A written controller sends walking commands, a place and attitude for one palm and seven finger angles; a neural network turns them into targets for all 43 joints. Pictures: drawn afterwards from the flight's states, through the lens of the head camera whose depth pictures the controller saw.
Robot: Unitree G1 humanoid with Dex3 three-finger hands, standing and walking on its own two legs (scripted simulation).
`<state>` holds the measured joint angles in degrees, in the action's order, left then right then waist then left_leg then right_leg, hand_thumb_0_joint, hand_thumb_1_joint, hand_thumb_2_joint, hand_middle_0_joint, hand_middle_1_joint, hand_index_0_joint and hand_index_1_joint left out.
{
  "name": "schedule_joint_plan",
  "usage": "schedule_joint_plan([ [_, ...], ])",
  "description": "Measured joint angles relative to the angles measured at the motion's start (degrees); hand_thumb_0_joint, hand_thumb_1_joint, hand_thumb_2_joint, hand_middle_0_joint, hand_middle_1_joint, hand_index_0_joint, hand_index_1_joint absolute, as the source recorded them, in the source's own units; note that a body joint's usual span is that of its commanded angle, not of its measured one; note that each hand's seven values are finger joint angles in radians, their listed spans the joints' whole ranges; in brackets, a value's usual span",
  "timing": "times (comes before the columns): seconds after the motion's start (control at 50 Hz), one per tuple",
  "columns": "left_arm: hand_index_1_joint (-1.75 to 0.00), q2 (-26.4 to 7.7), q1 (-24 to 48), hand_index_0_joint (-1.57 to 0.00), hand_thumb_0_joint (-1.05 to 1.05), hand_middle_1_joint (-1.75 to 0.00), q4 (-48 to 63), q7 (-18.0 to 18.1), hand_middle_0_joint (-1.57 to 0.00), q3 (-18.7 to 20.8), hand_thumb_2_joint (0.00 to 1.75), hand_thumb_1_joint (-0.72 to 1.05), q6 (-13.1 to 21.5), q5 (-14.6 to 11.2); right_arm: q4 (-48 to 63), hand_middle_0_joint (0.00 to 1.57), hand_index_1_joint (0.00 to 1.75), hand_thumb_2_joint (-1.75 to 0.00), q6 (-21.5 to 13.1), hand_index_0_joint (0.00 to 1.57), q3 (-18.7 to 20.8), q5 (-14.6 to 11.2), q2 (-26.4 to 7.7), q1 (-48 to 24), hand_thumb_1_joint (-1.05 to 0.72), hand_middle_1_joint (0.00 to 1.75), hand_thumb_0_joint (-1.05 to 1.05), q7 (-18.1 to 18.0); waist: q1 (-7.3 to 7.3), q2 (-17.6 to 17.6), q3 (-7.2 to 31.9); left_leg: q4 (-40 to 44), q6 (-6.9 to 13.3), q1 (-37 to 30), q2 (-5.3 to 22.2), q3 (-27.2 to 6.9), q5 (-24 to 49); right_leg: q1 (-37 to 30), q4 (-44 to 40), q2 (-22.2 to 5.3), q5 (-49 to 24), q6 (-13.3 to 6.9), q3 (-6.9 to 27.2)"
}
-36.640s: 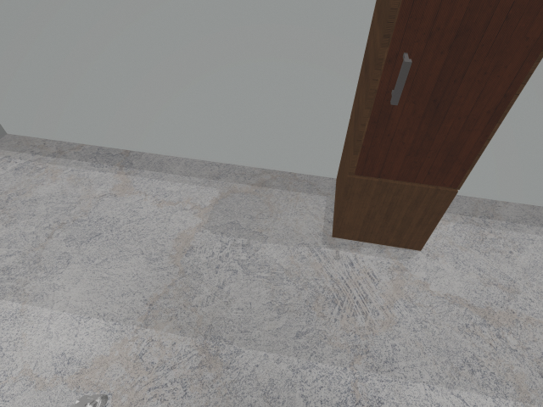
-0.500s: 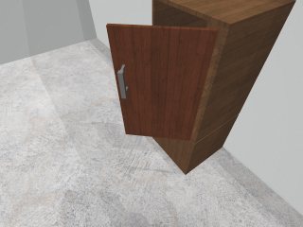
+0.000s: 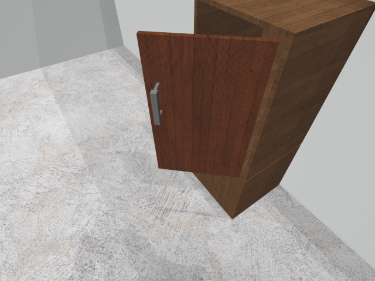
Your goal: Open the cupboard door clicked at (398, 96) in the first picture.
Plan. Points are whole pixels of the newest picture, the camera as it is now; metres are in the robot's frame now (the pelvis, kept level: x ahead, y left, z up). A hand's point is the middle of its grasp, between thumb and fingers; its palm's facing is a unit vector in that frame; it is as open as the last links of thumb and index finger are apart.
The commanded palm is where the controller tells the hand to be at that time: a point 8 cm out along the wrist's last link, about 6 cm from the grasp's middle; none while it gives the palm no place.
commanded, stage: look again from close up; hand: left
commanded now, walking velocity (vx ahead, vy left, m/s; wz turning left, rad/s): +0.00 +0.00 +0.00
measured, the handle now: (157, 104) +0.60 +0.14 +0.03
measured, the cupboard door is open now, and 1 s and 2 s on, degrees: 47 47 47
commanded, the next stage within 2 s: come to a stop and stand still in 0.50 s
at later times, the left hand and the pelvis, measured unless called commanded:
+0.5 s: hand out of the picture +0.05 +0.22 -0.16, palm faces +0.00 -0.96 -0.29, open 7.3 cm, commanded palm none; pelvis +0.01 +0.00 +0.00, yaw +0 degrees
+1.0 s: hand out of the picture +0.02 +0.19 -0.18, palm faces +0.01 -0.98 -0.22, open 7.3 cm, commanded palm none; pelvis -0.01 +0.01 -0.01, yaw +0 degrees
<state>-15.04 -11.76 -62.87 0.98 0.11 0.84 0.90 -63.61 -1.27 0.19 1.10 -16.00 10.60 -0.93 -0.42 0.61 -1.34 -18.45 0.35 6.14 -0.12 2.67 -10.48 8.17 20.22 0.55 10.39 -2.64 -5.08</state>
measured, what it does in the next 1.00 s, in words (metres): stands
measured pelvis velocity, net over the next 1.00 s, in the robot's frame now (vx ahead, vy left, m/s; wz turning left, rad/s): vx -0.01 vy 0.01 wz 0.00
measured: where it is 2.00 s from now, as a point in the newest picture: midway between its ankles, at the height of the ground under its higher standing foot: outside the picture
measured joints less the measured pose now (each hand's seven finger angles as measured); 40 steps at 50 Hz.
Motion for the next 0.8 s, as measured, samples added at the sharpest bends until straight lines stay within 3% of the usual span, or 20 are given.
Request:
schedule_joint_plan([
  [0.64, -0.30, 0.19, 0.06, -0.20, 0.00, -0.30, -0.52, -0.16, -0.20, -0.26, 0.90, 0.91, -0.05, -0.13, -1.49, 0.20, 0.30, -0.90, 0.00, 0.20, -0.61, -0.04, 0.53, 0.76, -0.91, 0.30, 0.00, -0.07, 0.14, -0.45, 0.32, 1.04, -0.32, -1.17, 0.37, -0.03, -0.23, -1.27, -1.35, 0.47, 0.05, -0.19, 0.04],
  [0.72, -0.30, 1.70, -0.85, -0.20, 0.00, -0.30, 0.56, 1.31, -0.20, -0.60, 0.90, 0.91, 1.33, -0.33, 2.18, 0.20, 0.30, -0.90, 0.13, 0.20, -0.16, -0.18, 0.37, 0.42, -0.91, 0.30, 0.00, 0.09, 0.68, 0.89, -1.12, -5.16, -0.06, 2.65, 0.97, 0.54, -2.92, 1.79, 2.66, 0.72, 1.13, -0.08, 0.43],
  [0.8, -0.30, 3.19, -1.64, -0.20, 0.00, -0.30, 0.88, 0.93, -0.20, -0.91, 0.90, 0.91, 0.39, -0.44, 4.36, 0.20, 0.30, -0.90, 0.29, 0.20, -0.24, 0.01, 1.82, 1.87, -0.91, 0.30, 0.00, -0.09, 1.24, 1.23, -1.05, -6.80, 0.40, 3.14, 0.08, 0.59, -3.59, 2.94, 6.00, -0.32, 2.90, 0.19, 0.50],
])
